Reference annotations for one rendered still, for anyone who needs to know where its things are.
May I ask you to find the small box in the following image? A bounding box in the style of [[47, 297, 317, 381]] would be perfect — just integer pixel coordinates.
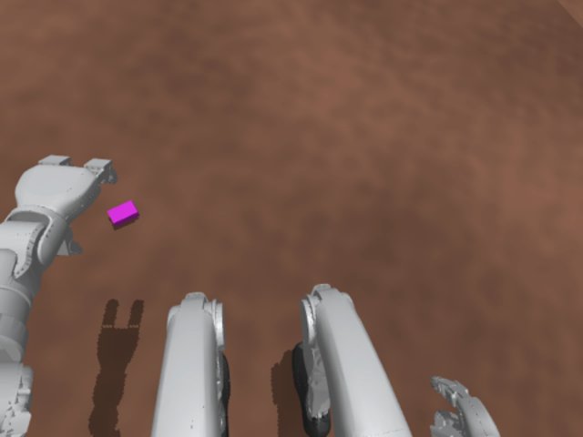
[[107, 200, 140, 227]]

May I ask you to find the right robot hand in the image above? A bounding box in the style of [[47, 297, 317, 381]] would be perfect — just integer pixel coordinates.
[[430, 376, 501, 437]]

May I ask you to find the left robot hand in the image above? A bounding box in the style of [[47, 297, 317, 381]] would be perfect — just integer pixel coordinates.
[[15, 155, 118, 256]]

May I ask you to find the right robot foot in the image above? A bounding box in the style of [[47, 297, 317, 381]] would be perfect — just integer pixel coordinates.
[[291, 342, 331, 437]]

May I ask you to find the left robot arm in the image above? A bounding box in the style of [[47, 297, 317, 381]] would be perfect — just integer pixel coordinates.
[[0, 205, 68, 437]]

